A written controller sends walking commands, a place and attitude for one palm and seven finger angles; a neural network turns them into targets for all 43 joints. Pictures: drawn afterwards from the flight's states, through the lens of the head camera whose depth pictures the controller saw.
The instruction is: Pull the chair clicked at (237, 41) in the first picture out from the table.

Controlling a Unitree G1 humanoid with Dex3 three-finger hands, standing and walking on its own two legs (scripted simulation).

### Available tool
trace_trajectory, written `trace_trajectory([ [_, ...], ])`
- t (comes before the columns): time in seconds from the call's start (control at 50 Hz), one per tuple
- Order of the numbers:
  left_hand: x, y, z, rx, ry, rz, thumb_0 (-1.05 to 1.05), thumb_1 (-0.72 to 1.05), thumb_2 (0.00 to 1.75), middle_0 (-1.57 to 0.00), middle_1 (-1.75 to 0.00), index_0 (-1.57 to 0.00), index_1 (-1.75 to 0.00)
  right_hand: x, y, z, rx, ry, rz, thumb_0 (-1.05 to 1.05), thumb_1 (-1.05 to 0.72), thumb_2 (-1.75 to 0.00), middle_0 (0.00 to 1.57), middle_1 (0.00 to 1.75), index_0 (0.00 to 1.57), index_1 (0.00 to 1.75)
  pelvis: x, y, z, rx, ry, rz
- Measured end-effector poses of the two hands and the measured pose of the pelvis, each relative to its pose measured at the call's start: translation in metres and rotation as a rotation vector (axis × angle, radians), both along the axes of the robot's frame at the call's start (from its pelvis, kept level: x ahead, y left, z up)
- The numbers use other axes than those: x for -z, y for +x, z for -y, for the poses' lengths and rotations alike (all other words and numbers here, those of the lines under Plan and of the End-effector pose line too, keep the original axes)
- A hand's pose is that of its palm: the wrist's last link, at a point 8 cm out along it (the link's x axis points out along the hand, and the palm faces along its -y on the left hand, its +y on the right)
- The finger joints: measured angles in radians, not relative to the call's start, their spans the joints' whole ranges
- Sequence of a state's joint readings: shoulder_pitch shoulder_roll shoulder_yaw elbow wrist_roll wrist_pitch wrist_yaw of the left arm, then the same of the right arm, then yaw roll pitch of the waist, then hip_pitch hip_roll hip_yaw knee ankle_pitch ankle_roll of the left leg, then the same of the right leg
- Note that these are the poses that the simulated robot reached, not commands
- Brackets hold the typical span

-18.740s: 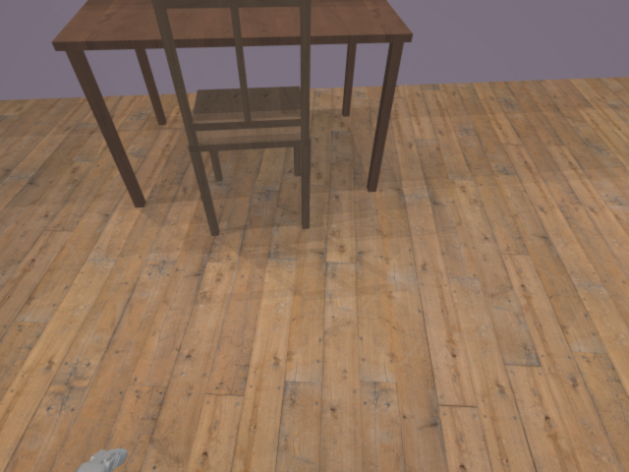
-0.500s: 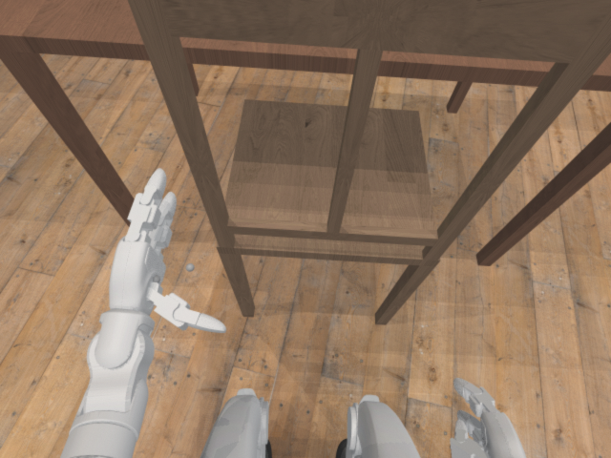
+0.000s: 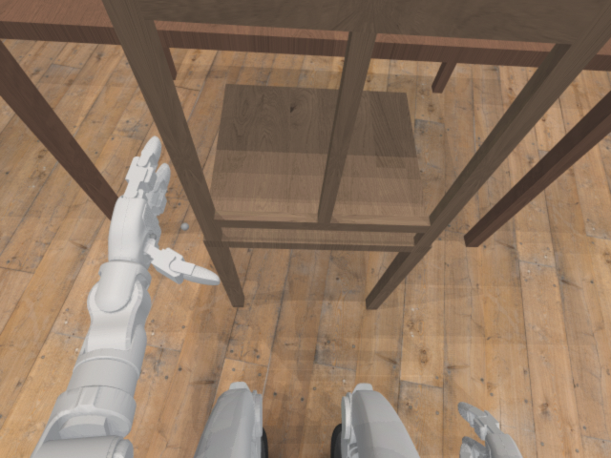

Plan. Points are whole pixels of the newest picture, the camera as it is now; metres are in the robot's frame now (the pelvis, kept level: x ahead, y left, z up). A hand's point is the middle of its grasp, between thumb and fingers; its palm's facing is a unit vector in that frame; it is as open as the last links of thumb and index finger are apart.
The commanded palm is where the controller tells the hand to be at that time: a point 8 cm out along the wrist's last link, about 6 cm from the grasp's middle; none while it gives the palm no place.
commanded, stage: push the fingers through the gap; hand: left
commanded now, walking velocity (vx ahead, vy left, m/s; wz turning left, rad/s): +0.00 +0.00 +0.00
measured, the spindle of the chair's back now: (337, 153) +0.48 -0.04 +0.07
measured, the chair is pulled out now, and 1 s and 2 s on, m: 0.00 0.00 0.00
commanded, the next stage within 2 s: hook a spindle and tug to test in 0.94 s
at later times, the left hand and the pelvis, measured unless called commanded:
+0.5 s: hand (199, 190) +0.45 +0.14 +0.02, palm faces +0.00 -1.00 -0.06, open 16.9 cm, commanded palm +0.42 +0.19 +0.02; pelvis +0.00 -0.01 +0.00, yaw +0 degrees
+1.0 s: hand (195, 185) +0.46 +0.15 +0.03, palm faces +0.00 -1.00 -0.05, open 16.9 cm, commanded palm +0.43 +0.19 +0.02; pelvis +0.00 -0.01 +0.00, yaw +0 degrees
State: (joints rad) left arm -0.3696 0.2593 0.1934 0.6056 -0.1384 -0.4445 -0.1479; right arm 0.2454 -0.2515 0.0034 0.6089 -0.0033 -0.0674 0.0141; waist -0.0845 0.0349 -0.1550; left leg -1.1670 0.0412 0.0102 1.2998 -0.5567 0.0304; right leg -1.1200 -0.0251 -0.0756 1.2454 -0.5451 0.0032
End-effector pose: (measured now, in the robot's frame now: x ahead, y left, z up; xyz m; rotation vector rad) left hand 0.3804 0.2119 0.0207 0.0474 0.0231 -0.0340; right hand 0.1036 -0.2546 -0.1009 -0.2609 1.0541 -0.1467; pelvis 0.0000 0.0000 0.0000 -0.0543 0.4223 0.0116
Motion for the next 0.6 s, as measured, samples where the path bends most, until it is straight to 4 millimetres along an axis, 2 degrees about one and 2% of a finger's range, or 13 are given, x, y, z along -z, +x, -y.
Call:
trace_trajectory([
  [0.12,-0.008,0.009,0.008,0.001,-0.008,0.034,-0.01,-0.5,0.3,-0.06,-0.08,-0.06,-0.08,0.001,-0.007,-0.001,0.005,0.002,-0.032,0.01,-0.91,-0.9,0.2,0.3,0.2,0.3,-0.003,0.002,-0.002,0.0,0.001,-0.002],
  [0.24,-0.006,0.025,0.011,-0.015,0.004,0.027,-0.01,-0.5,0.3,-0.06,-0.08,-0.06,-0.08,0.004,-0.013,0.0,0.015,0.009,-0.052,0.01,-0.91,-0.9,0.2,0.3,0.2,0.3,0.0,0.001,0.0,0.003,0.003,-0.009],
  [0.36,-0.006,0.033,0.015,-0.015,0.007,0.027,-0.01,-0.5,0.3,-0.06,-0.08,-0.06,-0.08,0.007,-0.021,0.001,0.027,0.018,-0.079,0.01,-0.91,-0.9,0.2,0.3,0.2,0.3,0.0,0.0,0.002,0.008,0.006,-0.015],
  [0.6,-0.008,0.06,0.012,-0.037,0.011,0.039,-0.01,-0.5,0.3,-0.06,-0.08,-0.06,-0.08,0.014,-0.041,0.011,0.047,0.006,-0.152,0.01,-0.91,-0.9,0.2,0.3,0.2,0.3,0.005,-0.002,0.008,0.009,0.009,-0.034],
])
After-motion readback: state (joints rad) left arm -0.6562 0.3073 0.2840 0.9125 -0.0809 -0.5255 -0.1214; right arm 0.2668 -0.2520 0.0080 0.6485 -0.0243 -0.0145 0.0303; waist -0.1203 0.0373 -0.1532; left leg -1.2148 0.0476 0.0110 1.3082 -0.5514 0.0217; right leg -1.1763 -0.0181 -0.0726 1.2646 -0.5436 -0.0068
